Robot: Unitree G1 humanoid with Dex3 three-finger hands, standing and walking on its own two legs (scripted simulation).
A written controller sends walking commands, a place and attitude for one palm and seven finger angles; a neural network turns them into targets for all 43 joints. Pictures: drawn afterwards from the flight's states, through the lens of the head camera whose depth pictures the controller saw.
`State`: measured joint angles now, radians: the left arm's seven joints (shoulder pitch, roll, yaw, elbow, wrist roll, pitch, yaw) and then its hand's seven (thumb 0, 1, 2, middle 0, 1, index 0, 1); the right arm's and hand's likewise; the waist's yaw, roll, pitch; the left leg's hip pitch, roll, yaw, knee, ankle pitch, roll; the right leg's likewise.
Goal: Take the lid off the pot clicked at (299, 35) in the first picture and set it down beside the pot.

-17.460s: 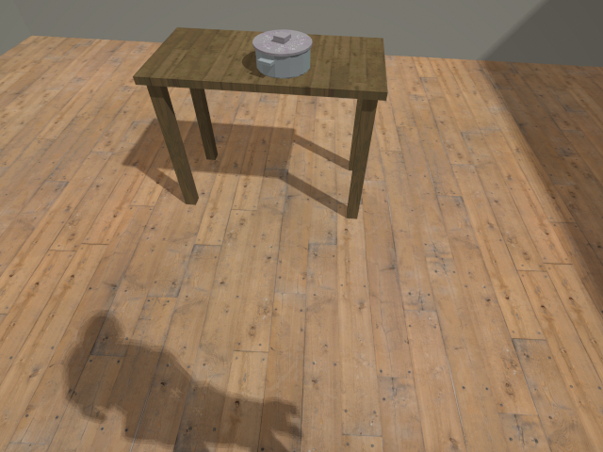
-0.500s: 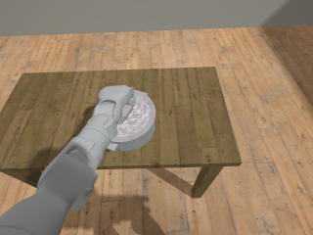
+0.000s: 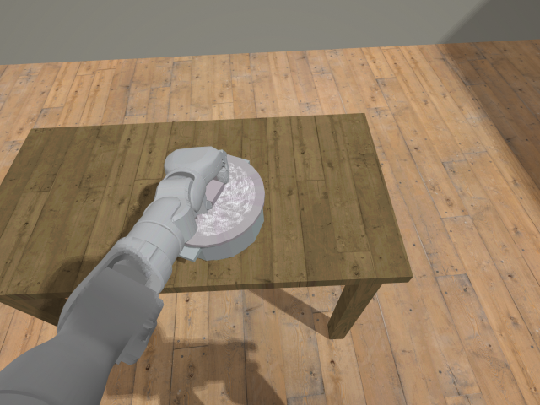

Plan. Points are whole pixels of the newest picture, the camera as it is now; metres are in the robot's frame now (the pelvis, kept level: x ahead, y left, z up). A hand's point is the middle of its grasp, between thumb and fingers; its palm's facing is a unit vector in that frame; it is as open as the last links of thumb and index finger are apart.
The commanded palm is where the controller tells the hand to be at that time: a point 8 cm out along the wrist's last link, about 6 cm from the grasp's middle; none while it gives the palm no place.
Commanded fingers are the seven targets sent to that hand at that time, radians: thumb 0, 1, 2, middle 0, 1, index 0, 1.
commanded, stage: lift the lid straight up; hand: left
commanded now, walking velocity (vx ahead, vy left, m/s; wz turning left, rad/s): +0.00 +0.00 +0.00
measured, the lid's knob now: (207, 190) +0.48 +0.09 -0.01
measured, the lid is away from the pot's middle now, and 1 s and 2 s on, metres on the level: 0.00 0.00 0.01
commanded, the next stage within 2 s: move the lid sideways beside the pot in 1.88 s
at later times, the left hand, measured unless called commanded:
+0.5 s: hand (196, 184) +0.45 +0.09 +0.05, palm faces -0.36 -0.04 -0.93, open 8.1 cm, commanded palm +0.45 +0.09 +0.13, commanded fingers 0.00 0.61 1.00 -0.84 -1.09 -0.78 -1.07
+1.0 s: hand (193, 167) +0.45 +0.09 +0.09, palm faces -0.33 -0.04 -0.94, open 8.1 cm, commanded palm +0.45 +0.09 +0.17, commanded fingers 0.00 0.61 1.00 -0.84 -1.09 -0.78 -1.07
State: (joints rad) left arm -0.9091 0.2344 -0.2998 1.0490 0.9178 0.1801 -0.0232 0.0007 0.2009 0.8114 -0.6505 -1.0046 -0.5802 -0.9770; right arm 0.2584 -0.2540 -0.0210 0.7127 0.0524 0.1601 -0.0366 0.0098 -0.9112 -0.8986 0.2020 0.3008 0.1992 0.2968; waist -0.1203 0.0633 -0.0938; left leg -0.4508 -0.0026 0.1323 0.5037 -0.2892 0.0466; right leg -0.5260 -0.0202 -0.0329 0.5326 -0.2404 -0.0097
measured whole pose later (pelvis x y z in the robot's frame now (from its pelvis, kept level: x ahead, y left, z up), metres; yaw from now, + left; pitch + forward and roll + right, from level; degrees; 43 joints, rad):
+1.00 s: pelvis +0.00 +0.00 +0.01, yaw +2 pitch +9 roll +1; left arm -0.99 0.23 -0.35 0.97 0.87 0.23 -0.14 -0.03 0.20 0.81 -0.69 -1.00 -0.58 -0.96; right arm 0.20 -0.26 0.01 0.72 0.07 0.12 -0.04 0.01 -0.91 -0.90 0.20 0.30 0.20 0.30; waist -0.08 0.08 -0.06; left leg -0.33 -0.02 0.11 0.43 -0.25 0.05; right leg -0.40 -0.04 -0.05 0.48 -0.23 -0.01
